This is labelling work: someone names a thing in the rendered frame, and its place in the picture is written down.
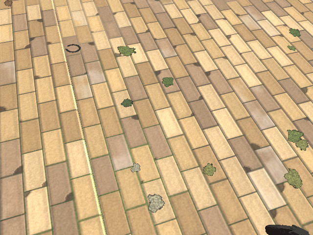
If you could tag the right robot hand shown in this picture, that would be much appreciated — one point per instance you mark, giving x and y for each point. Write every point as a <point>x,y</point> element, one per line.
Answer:
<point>278,229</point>

